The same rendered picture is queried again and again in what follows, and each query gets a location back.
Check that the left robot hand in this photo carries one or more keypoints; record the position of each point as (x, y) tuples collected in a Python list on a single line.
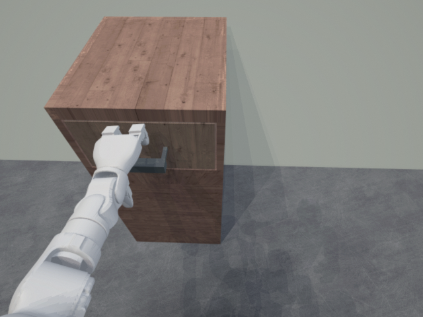
[(120, 151)]

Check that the left robot forearm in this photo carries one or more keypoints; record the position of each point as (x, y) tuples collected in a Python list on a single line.
[(79, 243)]

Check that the handle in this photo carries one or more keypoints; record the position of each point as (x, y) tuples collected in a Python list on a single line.
[(151, 165)]

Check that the drawer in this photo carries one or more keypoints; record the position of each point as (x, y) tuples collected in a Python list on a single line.
[(190, 144)]

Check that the cabinet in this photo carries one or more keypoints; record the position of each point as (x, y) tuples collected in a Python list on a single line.
[(155, 69)]

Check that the robot left upper arm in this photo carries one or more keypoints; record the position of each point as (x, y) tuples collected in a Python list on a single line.
[(55, 291)]

